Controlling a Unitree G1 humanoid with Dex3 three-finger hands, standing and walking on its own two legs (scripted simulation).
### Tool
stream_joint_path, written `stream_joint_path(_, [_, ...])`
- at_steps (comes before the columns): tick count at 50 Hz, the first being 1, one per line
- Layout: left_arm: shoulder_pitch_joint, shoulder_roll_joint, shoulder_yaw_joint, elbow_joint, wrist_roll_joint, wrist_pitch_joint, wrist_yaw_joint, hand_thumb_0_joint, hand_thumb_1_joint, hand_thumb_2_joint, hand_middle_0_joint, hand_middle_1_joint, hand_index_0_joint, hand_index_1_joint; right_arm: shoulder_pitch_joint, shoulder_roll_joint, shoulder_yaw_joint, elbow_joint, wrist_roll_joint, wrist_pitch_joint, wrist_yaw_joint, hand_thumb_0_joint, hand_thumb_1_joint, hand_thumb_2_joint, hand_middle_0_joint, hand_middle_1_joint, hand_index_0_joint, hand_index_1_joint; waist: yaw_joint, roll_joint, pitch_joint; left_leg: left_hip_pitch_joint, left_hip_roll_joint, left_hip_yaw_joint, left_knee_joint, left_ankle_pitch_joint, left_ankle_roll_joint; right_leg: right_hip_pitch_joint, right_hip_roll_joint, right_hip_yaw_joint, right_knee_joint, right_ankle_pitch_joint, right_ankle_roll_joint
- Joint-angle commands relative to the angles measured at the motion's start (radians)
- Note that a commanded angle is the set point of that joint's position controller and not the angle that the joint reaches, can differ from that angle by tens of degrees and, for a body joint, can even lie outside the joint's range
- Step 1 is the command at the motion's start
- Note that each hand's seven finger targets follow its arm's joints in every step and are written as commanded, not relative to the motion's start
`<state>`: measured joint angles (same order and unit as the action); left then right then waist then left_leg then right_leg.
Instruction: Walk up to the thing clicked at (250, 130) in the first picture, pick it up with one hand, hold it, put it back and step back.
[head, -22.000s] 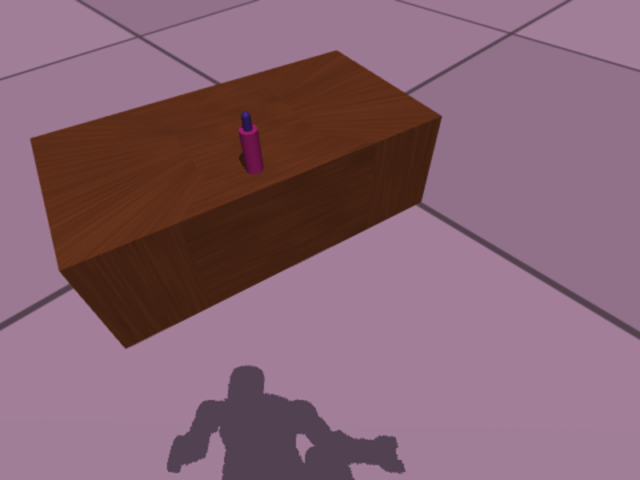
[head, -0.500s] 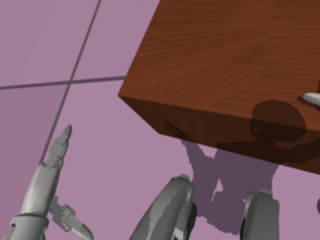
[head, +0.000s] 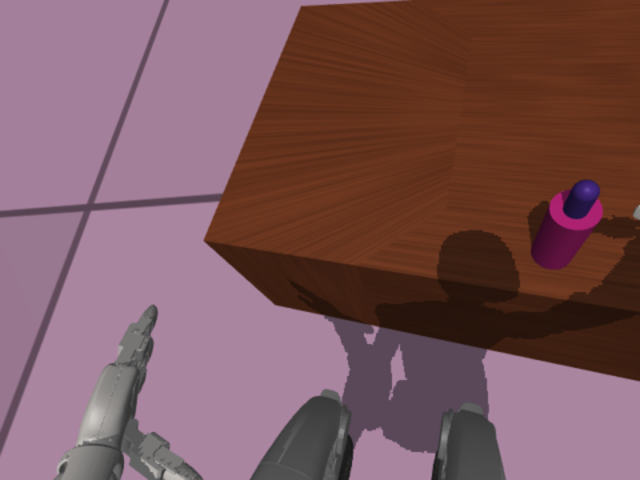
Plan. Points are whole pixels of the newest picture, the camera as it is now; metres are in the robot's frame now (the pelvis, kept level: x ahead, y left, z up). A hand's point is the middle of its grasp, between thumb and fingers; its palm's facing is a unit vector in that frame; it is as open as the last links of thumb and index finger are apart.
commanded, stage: home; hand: right
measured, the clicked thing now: (566, 224) +0.48 -0.22 -0.09
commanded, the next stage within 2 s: none
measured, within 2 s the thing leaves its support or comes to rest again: rests again in 0.04 s
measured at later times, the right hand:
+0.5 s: hand out of the picture +0.33 -0.31 +0.03, palm faces +0.31 +0.89 -0.33, open 17.3 cm
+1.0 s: hand out of the picture +0.17 -0.17 +0.01, palm faces +0.20 +0.95 -0.25, open 17.5 cm
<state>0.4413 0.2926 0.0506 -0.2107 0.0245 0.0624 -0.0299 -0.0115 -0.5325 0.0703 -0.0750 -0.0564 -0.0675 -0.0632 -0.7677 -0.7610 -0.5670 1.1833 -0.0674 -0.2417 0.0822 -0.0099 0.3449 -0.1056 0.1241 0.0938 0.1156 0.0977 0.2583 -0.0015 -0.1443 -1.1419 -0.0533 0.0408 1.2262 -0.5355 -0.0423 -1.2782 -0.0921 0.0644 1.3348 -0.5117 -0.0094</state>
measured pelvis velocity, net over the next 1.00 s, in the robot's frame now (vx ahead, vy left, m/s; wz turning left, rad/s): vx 0.03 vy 0.03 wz -0.09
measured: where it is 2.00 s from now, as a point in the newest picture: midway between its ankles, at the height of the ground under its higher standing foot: outside the picture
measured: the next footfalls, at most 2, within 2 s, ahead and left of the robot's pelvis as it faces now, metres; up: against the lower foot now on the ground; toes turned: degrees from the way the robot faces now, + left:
none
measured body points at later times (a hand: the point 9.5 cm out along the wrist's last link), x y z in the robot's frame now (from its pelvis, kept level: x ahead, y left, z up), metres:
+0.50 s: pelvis +0.03 -0.01 +0.08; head +0.08 -0.04 +0.52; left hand +0.20 +0.20 +0.04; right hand +0.31 -0.36 +0.05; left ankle +0.03 +0.15 -0.61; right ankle +0.05 -0.11 -0.61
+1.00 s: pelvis +0.03 +0.03 +0.08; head +0.05 +0.02 +0.53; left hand +0.20 +0.25 -0.01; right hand +0.16 -0.22 +0.03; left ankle +0.03 +0.15 -0.61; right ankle +0.05 -0.11 -0.61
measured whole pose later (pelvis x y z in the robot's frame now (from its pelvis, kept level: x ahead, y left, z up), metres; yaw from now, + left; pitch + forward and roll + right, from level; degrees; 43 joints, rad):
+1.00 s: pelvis +0.03 +0.03 +0.08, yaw -5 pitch +6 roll +1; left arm 0.29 0.20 -0.03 0.45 -0.05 0.05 0.12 0.01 0.89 0.89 -0.20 -0.30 -0.20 -0.29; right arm 0.45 -0.20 0.01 0.15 0.04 0.07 -0.12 -0.01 0.55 -0.06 0.06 0.05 0.06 0.06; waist 0.02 -0.03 -0.07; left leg -0.53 0.00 0.02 0.89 -0.47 -0.01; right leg -0.62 -0.04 0.02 0.91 -0.40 0.02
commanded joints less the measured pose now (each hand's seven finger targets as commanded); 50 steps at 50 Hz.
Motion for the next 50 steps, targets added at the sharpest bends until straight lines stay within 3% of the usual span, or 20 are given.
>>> stream_joint_path(1, [0.077,0.222,0.164,-0.110,-0.011,0.002,0.012,0.000,-0.232,0.177,-0.027,-0.037,-0.016,-0.049,-0.329,-0.441,-0.072,-0.352,-0.016,0.004,-0.083,0.000,0.294,-0.114,0.052,0.060,0.061,0.060,-0.097,-0.390,-0.644,0.236,-0.032,0.028,-0.196,0.383,0.055,0.770,0.025,-0.007,-0.248,0.501,0.024])
stream_joint_path(3, [0.068,0.217,0.167,-0.047,-0.018,0.017,0.010,0.000,-0.072,0.337,-0.129,-0.181,-0.128,-0.182,-0.250,-0.364,-0.040,-0.324,-0.008,0.025,-0.107,0.000,0.454,-0.091,0.059,0.064,0.059,0.064,-0.093,-0.341,-0.574,0.263,-0.031,0.035,-0.230,0.397,0.055,0.781,0.030,-0.008,-0.279,0.517,0.020])
stream_joint_path(6, [-0.041,0.122,0.054,0.031,-0.024,0.021,0.013,0.000,0.168,0.527,-0.134,-0.190,-0.133,-0.191,-0.278,-0.210,0.051,-0.189,-0.004,0.041,-0.134,0.000,0.529,-0.067,0.055,0.057,0.055,0.057,-0.089,-0.266,-0.365,0.248,-0.027,0.035,-0.284,0.332,0.060,0.691,0.028,-0.012,-0.343,0.416,0.020])
stream_joint_path(8, [-0.137,0.099,-0.012,0.000,-0.024,0.013,0.012,0.000,0.288,0.547,-0.138,-0.195,-0.136,-0.196,-0.238,-0.230,0.041,-0.171,-0.010,0.042,-0.146,0.000,0.495,-0.088,0.059,0.063,0.059,0.063,-0.144,-0.248,-0.375,0.314,-0.020,0.018,-0.313,0.332,0.059,0.691,0.032,-0.029,-0.377,0.394,0.020])
stream_joint_path(10, [-0.113,0.037,-0.091,0.039,-0.019,0.008,0.001,0.000,0.354,0.585,-0.145,-0.205,-0.143,-0.207,-0.190,-0.127,0.098,-0.158,-0.002,0.048,-0.136,0.000,0.535,-0.065,0.055,0.056,0.055,0.056,-0.156,-0.268,-0.373,0.335,-0.021,0.024,-0.322,0.322,0.066,0.733,0.031,-0.029,-0.409,0.403,0.030])
stream_joint_path(12, [-0.070,0.004,-0.125,0.079,-0.022,0.003,-0.005,0.000,0.440,0.635,-0.154,-0.220,-0.152,-0.221,-0.093,-0.040,0.140,-0.182,0.013,0.061,-0.127,0.000,0.539,-0.062,0.054,0.055,0.054,0.055,-0.146,-0.267,-0.356,0.352,-0.020,0.032,-0.341,0.334,0.068,0.776,0.032,-0.030,-0.434,0.430,0.035])
stream_joint_path(15, [0.029,0.103,-0.023,0.084,-0.036,0.013,0.002,0.000,0.563,0.712,-0.167,-0.242,-0.166,-0.243,0.133,-0.067,0.121,-0.324,0.034,0.103,-0.128,0.000,0.481,-0.096,0.060,0.065,0.060,0.065,-0.148,-0.246,-0.358,0.407,-0.015,0.041,-0.371,0.352,0.067,0.850,0.035,-0.029,-0.480,0.463,0.034])
stream_joint_path(19, [-0.002,0.169,0.077,0.142,-0.070,0.043,0.032,0.000,0.667,0.767,-0.177,-0.257,-0.176,-0.259,0.283,0.060,0.225,-0.589,0.084,0.175,-0.130,0.000,0.545,-0.059,0.054,0.055,0.054,0.055,-0.140,-0.149,-0.290,0.421,-0.004,0.049,-0.409,0.333,0.062,0.898,0.032,-0.019,-0.541,0.429,0.026])
stream_joint_path(23, [-0.081,0.109,0.027,0.150,-0.087,0.030,0.063,0.000,0.776,0.830,-0.188,-0.275,-0.187,-0.276,0.355,0.142,0.296,-0.751,0.098,0.189,-0.156,0.000,0.549,-0.057,0.054,0.054,0.054,0.054,-0.178,-0.099,-0.208,0.458,0.011,0.042,-0.448,0.272,0.064,0.888,0.027,-0.007,-0.603,0.314,0.022])
stream_joint_path(27, [-0.095,0.002,-0.087,0.154,-0.080,0.011,0.079,0.000,0.805,0.847,-0.191,-0.279,-0.190,-0.281,0.516,0.257,0.357,-0.903,0.107,0.165,-0.175,0.000,0.560,-0.050,0.053,0.052,0.053,0.052,-0.226,-0.131,-0.209,0.567,0.025,0.023,-0.473,0.321,0.067,0.913,0.045,-0.049,-0.605,0.378,0.028])
stream_joint_path(29, [-0.090,-0.024,-0.106,0.198,-0.076,0.012,0.085,0.000,0.811,0.850,-0.192,-0.280,-0.190,-0.282,0.649,0.260,0.347,-0.926,0.108,0.164,-0.183,0.000,0.536,-0.065,0.055,0.056,0.055,0.056,-0.258,-0.146,-0.186,0.609,0.032,0.018,-0.479,0.334,0.069,0.898,0.052,-0.060,-0.611,0.397,0.031])
stream_joint_path(32, [-0.088,-0.011,-0.073,0.242,-0.067,0.011,0.094,0.000,0.804,0.847,-0.191,-0.279,-0.190,-0.281,0.780,0.312,0.380,-1.006,0.112,0.169,-0.185,0.000,0.524,-0.072,0.057,0.058,0.057,0.058,-0.256,-0.160,-0.185,0.638,0.034,0.011,-0.496,0.342,0.065,0.895,0.063,-0.081,-0.609,0.384,0.024])
stream_joint_path(34, [-0.090,0.018,-0.037,0.266,-0.064,0.012,0.099,0.000,0.835,0.864,-0.194,-0.284,-0.193,-0.286,0.899,0.350,0.416,-1.034,0.116,0.182,-0.186,0.000,0.500,-0.086,0.059,0.063,0.059,0.063,-0.258,-0.154,-0.097,0.625,0.035,0.014,-0.513,0.294,0.064,0.846,0.068,-0.090,-0.628,0.320,0.022])
stream_joint_path(35, [-0.098,0.081,-0.012,0.483,-0.075,0.016,0.112,0.000,0.897,0.901,-0.201,-0.298,-0.200,-0.299,0.930,0.273,0.316,-1.100,0.115,0.190,-0.216,0.000,0.580,-0.020,0.047,0.043,0.047,0.043,-0.251,-0.190,-0.070,0.619,0.022,0.011,-0.509,0.293,0.064,0.860,0.058,-0.074,-0.622,0.299,0.021])
stream_joint_path(36, [-0.121,0.049,-0.036,0.430,-0.078,0.005,0.115,0.000,0.897,0.901,-0.201,-0.298,-0.200,-0.299,1.049,0.414,0.447,-1.085,0.120,0.203,-0.206,0.000,0.610,-0.020,0.047,0.043,0.047,0.043,-0.237,-0.133,-0.048,0.617,0.019,0.012,-0.518,0.281,0.062,0.856,0.057,-0.079,-0.625,0.279,0.016])
stream_joint_path(37, [-0.137,0.029,-0.043,0.411,-0.079,-0.005,0.117,0.000,0.897,0.901,-0.201,-0.299,-0.200,-0.300,1.057,0.463,0.506,-1.143,0.126,0.209,-0.198,0.000,0.563,-0.046,0.051,0.050,0.051,0.050,-0.225,-0.090,-0.054,0.621,0.018,0.016,-0.521,0.286,0.056,0.846,0.057,-0.078,-0.616,0.279,0.008])
stream_joint_path(38, [-0.157,0.028,-0.041,0.408,-0.080,-0.012,0.121,0.000,0.897,0.901,-0.201,-0.298,-0.200,-0.299,1.076,0.422,0.471,-1.189,0.123,0.216,-0.208,0.000,0.576,-0.039,0.050,0.049,0.050,0.049,-0.238,-0.083,-0.073,0.635,0.022,0.010,-0.520,0.298,0.053,0.837,0.062,-0.085,-0.604,0.286,0.003])
stream_joint_path(39, [-0.166,0.030,-0.035,0.434,-0.079,-0.016,0.127,0.000,0.897,0.901,-0.201,-0.298,-0.200,-0.299,1.098,0.461,0.513,-1.159,0.123,0.225,-0.207,0.000,0.572,-0.041,0.051,0.049,0.051,0.049,-0.219,-0.042,-0.040,0.629,0.022,0.010,-0.520,0.318,0.047,0.817,0.064,-0.086,-0.594,0.298,-0.002])
stream_joint_path(42, [-0.189,0.035,-0.027,0.466,-0.074,-0.036,0.141,0.000,0.897,0.901,-0.201,-0.298,-0.200,-0.299,1.101,0.458,0.528,-1.205,0.112,0.229,-0.211,0.000,0.555,-0.051,0.052,0.052,0.052,0.052,-0.204,0.006,-0.014,0.596,0.024,0.003,-0.513,0.310,0.038,0.801,0.064,-0.083,-0.573,0.278,-0.009])
stream_joint_path(50, [-0.236,0.027,-0.024,0.501,-0.063,-0.100,0.176,0.000,0.897,0.902,-0.201,-0.299,-0.200,-0.300,1.111,0.423,0.501,-1.283,0.097,0.259,-0.224,0.000,0.563,-0.046,0.051,0.051,0.051,0.051,-0.227,0.014,-0.049,0.598,0.048,-0.038,-0.530,0.215,0.033,0.795,0.079,-0.089,-0.538,0.201,-0.010])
